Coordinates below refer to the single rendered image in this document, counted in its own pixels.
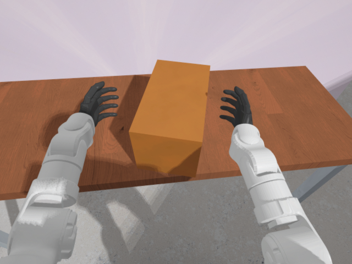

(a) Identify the carton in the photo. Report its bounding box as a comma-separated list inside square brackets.
[129, 60, 210, 178]

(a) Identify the robot right forearm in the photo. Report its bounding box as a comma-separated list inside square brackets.
[229, 124, 332, 264]

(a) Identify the right robot hand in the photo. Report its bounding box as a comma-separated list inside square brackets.
[219, 86, 253, 128]

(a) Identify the left robot hand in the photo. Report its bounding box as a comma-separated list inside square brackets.
[79, 81, 119, 127]

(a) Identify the robot right upper arm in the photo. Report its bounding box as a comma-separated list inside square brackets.
[261, 226, 331, 264]

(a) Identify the table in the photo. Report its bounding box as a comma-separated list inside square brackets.
[0, 66, 352, 249]

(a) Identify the robot left upper arm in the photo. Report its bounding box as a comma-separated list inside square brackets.
[0, 206, 78, 264]

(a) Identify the robot left forearm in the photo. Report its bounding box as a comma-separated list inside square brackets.
[7, 113, 95, 256]

